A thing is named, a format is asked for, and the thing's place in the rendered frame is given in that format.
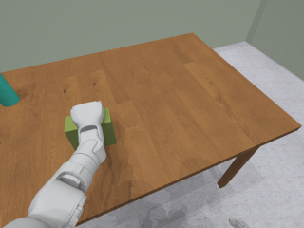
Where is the robot left forearm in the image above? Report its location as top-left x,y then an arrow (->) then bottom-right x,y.
28,123 -> 106,215

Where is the table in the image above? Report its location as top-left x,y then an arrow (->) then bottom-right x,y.
0,32 -> 302,228

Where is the right robot hand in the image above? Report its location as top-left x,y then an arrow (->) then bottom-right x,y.
229,218 -> 250,228

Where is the robot left upper arm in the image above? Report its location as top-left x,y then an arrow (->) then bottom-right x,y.
3,179 -> 87,228

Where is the sponge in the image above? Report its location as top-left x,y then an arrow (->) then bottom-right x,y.
64,108 -> 117,151

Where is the left robot hand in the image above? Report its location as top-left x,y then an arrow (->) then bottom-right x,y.
70,101 -> 104,128

